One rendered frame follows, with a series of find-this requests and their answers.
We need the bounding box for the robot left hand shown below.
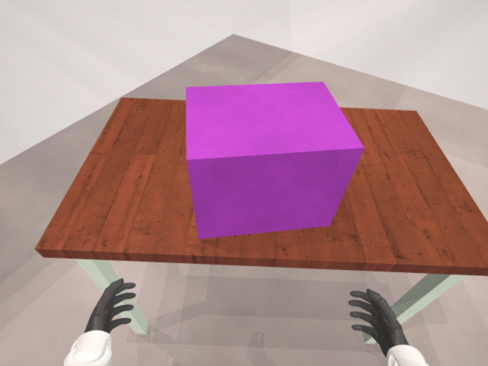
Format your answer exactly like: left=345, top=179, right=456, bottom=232
left=84, top=278, right=136, bottom=333

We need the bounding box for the robot right hand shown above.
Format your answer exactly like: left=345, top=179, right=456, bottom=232
left=348, top=289, right=409, bottom=357

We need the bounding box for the robot right forearm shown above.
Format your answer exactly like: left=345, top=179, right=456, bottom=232
left=386, top=345, right=429, bottom=366

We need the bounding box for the table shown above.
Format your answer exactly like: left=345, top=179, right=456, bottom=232
left=35, top=98, right=488, bottom=344

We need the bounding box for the robot left forearm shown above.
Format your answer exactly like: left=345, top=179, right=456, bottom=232
left=64, top=330, right=112, bottom=366

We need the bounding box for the carton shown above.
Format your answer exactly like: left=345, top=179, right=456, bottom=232
left=186, top=82, right=364, bottom=239

